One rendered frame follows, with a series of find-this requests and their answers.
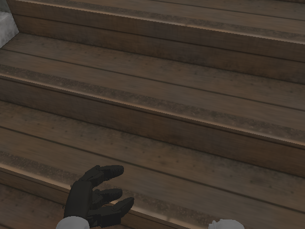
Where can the robot left forearm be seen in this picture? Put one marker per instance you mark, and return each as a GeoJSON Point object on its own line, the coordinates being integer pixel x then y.
{"type": "Point", "coordinates": [73, 222]}

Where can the right robot thigh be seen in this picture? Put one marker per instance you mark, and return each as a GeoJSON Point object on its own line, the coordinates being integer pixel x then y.
{"type": "Point", "coordinates": [225, 224]}

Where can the left robot hand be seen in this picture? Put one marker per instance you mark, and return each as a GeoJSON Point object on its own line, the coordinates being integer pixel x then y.
{"type": "Point", "coordinates": [87, 204]}

